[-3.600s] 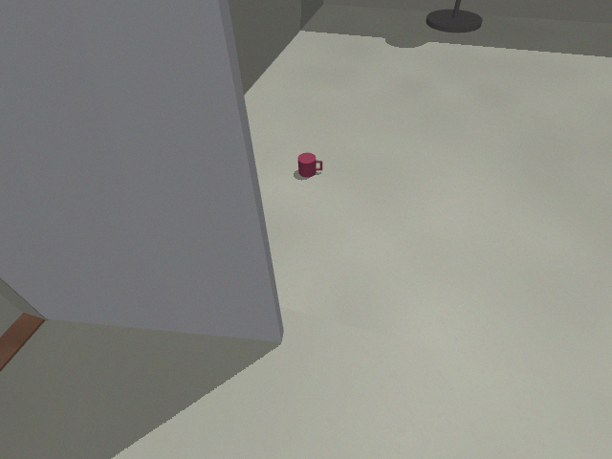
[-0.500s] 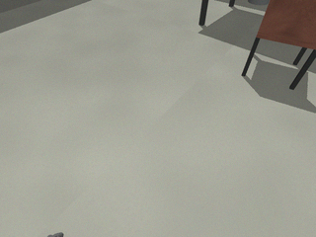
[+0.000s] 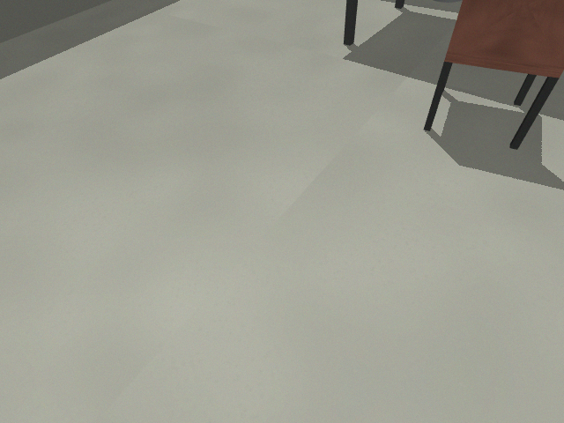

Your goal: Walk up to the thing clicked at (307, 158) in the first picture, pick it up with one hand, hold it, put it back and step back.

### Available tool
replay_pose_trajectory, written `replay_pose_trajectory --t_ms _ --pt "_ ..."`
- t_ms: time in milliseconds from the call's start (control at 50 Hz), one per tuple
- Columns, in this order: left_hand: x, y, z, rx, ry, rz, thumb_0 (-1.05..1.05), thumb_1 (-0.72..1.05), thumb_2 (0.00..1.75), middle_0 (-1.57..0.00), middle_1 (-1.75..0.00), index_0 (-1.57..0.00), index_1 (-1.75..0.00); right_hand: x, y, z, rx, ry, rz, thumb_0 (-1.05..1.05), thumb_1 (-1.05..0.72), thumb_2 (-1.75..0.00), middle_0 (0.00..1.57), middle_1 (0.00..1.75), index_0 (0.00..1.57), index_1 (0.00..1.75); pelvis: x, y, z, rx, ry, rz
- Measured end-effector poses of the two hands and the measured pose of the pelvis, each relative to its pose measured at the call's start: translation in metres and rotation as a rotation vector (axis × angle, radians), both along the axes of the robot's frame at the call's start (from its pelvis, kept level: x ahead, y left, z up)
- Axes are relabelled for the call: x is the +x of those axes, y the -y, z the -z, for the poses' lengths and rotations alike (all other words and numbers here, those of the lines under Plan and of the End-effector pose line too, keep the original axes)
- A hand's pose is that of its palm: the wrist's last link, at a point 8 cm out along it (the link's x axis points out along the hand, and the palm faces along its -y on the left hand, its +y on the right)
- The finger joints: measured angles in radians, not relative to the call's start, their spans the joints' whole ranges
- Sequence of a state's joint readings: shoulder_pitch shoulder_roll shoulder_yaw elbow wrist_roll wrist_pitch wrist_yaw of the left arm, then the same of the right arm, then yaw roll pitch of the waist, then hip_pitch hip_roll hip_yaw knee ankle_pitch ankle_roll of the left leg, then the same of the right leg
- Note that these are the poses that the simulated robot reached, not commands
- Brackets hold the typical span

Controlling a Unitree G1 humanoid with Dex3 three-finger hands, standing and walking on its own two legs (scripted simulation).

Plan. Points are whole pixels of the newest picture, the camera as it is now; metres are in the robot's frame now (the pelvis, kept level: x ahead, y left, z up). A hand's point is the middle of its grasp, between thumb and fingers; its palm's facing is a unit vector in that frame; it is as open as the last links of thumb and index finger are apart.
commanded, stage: stand
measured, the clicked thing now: out of the picture +0.56 +1.50 -0.72
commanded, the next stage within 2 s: none
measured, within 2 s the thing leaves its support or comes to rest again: neither
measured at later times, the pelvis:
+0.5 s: pelvis +0.01 +0.00 +0.01, yaw +2 degrees
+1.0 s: pelvis +0.00 +0.00 +0.01, yaw +3 degrees
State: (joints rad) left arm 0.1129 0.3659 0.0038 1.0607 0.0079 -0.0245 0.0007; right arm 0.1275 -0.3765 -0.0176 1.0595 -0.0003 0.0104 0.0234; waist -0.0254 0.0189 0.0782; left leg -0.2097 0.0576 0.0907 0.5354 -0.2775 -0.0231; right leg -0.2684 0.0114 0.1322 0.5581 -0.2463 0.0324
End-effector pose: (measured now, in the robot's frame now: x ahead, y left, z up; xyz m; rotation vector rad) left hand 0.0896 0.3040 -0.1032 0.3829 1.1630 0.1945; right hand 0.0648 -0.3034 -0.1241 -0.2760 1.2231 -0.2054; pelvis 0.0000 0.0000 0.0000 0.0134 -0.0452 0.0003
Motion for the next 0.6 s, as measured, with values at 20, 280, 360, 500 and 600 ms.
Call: replay_pose_trajectory --t_ms 20,280,360,500,600 --pt "0.001 0.001 0.0 -0.006 -0.003 0.001 0.01 0.91 0.9 -0.21 -0.3 -0.21 -0.3 0.0 -0.001 -0.001 -0.001 -0.002 0.001 0.01 -0.9 -0.9 0.2 0.3 0.2 0.3 0.001 -0.001 -0.001 0.0 0.0 -0.004" --pt "0.002 0.007 0.003 -0.064 -0.011 -0.023 0.01 0.91 0.9 -0.21 -0.3 -0.21 -0.3 0.016 -0.007 -0.019 -0.024 0.005 -0.02 0.01 -0.9 -0.9 0.2 0.3 0.2 0.3 0.006 -0.004 -0.011 -0.002 0.0 -0.023" --pt "-0.005 0.006 0.003 -0.06 -0.026 -0.035 0.01 0.91 0.9 -0.21 -0.3 -0.21 -0.3 0.024 -0.007 -0.021 -0.024 0.021 -0.024 0.01 -0.9 -0.9 0.2 0.3 0.2 0.3 0.007 -0.003 -0.012 -0.004 0.003 -0.028" --pt "-0.018 0.004 0.0 -0.045 -0.038 -0.06 0.01 0.91 0.9 -0.2 -0.3 -0.21 -0.3 0.03 -0.006 -0.02 -0.018 0.033 -0.035 0.0 -0.9 -0.9 0.2 0.3 0.2 0.3 0.005 -0.001 -0.013 -0.007 0.009 -0.035" --pt "-0.027 0.003 -0.001 -0.037 -0.05 -0.07 0.01 0.91 0.9 -0.2 -0.3 -0.21 -0.3 0.027 -0.007 -0.018 -0.008 0.022 -0.04 0.0 -0.9 -0.9 0.2 0.3 0.2 0.3 0.003 0.001 -0.013 -0.007 0.007 -0.039"
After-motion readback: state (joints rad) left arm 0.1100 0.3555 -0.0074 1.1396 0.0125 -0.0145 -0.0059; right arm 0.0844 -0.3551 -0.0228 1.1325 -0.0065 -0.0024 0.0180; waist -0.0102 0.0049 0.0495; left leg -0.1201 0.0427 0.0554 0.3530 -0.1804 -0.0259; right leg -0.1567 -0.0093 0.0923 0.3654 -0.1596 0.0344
